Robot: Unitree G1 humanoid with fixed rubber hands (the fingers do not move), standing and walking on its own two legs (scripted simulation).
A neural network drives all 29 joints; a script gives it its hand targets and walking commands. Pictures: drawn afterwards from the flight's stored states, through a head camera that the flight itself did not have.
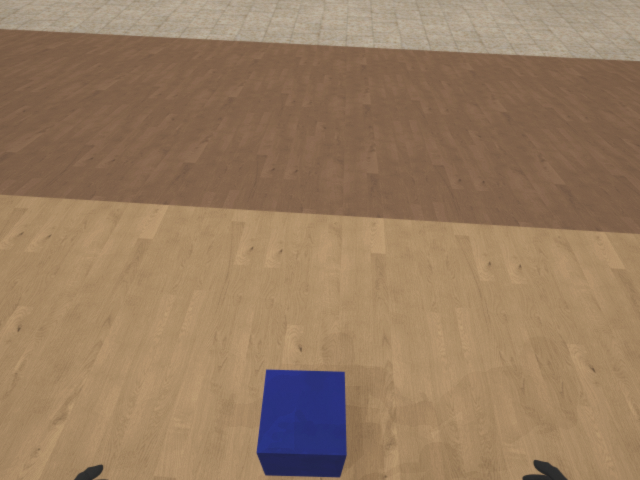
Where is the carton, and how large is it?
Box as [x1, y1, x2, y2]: [257, 370, 346, 476]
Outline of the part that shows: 266,370 257,444 257,454 265,474 339,476 346,455 344,372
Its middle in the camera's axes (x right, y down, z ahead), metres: -0.04 +0.51 +1.06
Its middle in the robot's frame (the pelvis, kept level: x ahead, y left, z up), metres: +0.38 +0.03 -0.66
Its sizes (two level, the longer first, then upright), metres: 0.210 0.200 0.250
